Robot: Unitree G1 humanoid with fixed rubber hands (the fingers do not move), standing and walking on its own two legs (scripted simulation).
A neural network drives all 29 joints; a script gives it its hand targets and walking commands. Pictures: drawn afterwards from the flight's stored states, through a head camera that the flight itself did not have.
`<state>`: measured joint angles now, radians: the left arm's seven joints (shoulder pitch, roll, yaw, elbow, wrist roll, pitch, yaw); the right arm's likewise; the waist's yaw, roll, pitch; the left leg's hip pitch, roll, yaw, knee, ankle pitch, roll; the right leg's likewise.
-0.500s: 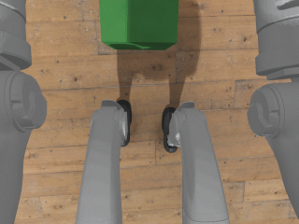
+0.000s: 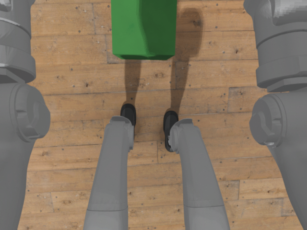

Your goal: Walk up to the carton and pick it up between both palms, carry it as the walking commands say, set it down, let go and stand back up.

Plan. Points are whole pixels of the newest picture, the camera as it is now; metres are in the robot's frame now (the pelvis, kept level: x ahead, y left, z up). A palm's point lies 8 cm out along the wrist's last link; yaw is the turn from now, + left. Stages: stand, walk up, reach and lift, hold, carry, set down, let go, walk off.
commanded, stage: let go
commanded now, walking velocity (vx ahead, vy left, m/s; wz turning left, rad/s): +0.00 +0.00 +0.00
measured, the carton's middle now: (144, 22) +0.59 +0.03 -0.52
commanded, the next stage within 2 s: stand in 1.34 s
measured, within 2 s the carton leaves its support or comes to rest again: neither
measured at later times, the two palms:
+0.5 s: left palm out of the picture +0.38 +0.23 -0.01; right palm out of the picture +0.39 -0.20 +0.00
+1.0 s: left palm out of the picture +0.23 +0.24 +0.04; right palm out of the picture +0.25 -0.24 +0.05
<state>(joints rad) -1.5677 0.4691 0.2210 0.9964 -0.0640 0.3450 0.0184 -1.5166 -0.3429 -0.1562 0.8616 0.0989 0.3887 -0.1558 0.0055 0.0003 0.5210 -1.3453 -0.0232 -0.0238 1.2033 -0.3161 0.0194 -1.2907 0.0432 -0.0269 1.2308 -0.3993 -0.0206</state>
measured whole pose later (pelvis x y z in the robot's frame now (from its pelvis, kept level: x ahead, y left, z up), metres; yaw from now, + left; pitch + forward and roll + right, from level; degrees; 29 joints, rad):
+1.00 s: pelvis +0.08 -0.01 +0.11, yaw +2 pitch -6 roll -1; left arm 0.18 0.23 0.07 0.48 -0.03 0.12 -0.07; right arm 0.22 -0.18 -0.10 0.38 0.07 0.12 0.05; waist 0.01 0.00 0.16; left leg -0.25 -0.03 -0.05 0.65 -0.30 0.01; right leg -0.18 0.04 -0.02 0.63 -0.36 -0.02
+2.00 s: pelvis +0.12 -0.01 +0.11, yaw +1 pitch -2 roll +0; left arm 0.23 0.32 0.06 0.52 0.01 0.02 -0.01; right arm 0.16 -0.29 -0.10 0.69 0.04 0.02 0.02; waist 0.01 -0.02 0.01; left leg -0.28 -0.03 -0.04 0.64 -0.33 0.01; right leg -0.21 0.04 -0.01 0.63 -0.39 -0.03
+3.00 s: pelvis +0.10 -0.01 +0.11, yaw +1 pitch -3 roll +0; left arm 0.23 0.32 0.06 0.57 0.01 -0.02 0.00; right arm 0.16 -0.30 -0.10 0.76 0.04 -0.01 0.01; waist 0.01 -0.02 -0.01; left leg -0.28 -0.03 -0.04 0.64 -0.31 0.01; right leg -0.21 0.04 -0.01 0.63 -0.36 -0.03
